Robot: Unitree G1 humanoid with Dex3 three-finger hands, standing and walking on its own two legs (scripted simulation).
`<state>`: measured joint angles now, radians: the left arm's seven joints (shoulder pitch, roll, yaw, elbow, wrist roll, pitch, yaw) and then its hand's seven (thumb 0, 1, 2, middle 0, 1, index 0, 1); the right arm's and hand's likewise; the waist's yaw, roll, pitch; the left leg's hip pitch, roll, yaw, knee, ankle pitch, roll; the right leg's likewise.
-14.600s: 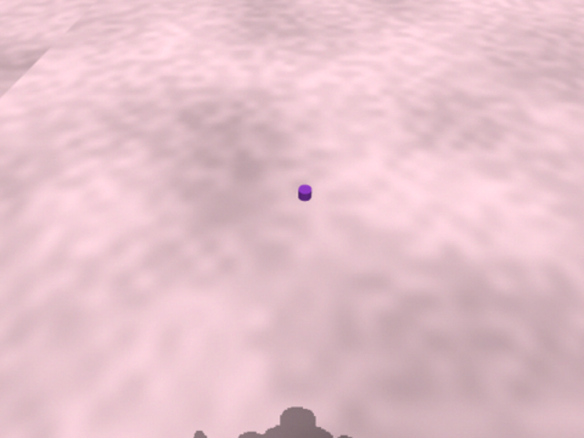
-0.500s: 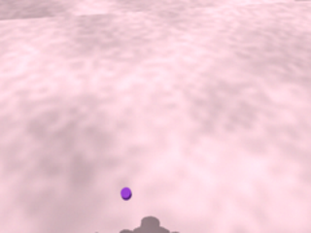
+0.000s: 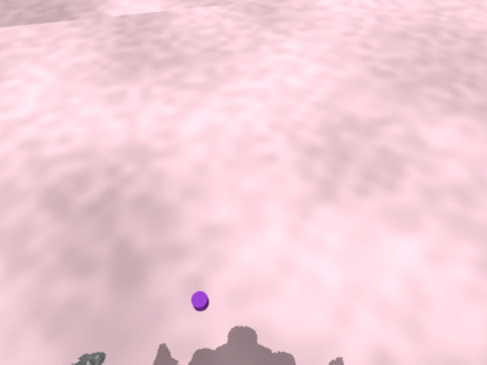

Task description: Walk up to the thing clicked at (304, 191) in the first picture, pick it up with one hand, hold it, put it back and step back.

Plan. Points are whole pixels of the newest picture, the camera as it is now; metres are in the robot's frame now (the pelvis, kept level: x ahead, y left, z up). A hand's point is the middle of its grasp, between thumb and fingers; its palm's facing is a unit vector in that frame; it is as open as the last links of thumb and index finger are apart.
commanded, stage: walk up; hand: left
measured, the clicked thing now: (200, 301) +0.43 +0.23 -0.75
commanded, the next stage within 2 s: stand in 1.14 s
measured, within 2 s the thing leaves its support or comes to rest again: neither
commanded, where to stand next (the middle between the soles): +0.05 +0.00 m, yaw +0 degrees
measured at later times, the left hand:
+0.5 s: hand out of the picture +0.10 +0.27 -0.14, palm faces -0.02 -0.95 -0.33, open 7.4 cm
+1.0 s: hand out of the picture +0.06 +0.26 -0.14, palm faces +0.01 -0.94 -0.33, open 7.4 cm
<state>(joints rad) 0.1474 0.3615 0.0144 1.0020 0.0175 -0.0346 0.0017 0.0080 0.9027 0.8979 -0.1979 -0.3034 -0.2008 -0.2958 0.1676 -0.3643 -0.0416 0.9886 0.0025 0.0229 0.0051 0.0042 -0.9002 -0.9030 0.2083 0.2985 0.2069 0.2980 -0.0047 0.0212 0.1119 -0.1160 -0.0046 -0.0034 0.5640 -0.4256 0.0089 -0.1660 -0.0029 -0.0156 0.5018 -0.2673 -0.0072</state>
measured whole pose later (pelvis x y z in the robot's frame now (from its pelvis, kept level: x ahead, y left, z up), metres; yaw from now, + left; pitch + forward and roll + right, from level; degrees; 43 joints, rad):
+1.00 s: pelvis +0.00 +0.00 +0.01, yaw +0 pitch -3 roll +0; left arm 0.12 0.34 0.02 1.14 0.01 -0.01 -0.01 0.01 0.90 0.90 -0.20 -0.30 -0.20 -0.30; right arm 0.13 -0.35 -0.02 1.11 -0.01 -0.01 0.01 0.00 -0.90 -0.90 0.21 0.30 0.21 0.30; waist 0.01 0.01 0.05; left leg -0.04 0.00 -0.01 0.31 -0.22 0.00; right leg -0.10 -0.02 -0.02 0.32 -0.17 0.01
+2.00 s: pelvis -0.01 +0.00 +0.01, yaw +1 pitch -2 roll +0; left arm 0.13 0.35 -0.01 1.14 0.01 -0.02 -0.01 0.01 0.90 0.90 -0.20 -0.30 -0.20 -0.30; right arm 0.14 -0.35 0.00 1.13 -0.01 -0.02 0.01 0.00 -0.90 -0.90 0.21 0.30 0.21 0.30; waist 0.00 0.01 0.05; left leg -0.08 0.01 -0.02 0.30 -0.19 -0.01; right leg -0.13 -0.01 -0.02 0.32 -0.15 0.00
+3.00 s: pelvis -0.20 +0.01 -0.01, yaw -3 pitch -2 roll +1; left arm 0.17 0.36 0.07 0.85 0.03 0.06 -0.01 0.01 0.90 0.90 -0.20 -0.30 -0.20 -0.30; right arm 0.11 -0.40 -0.05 0.85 0.01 0.05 -0.04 0.00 -0.90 -0.90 0.21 0.30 0.21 0.30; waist 0.02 0.01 0.18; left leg -0.48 -0.07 -0.11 1.06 -0.52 0.00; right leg -0.27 0.02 0.05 0.67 -0.36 -0.02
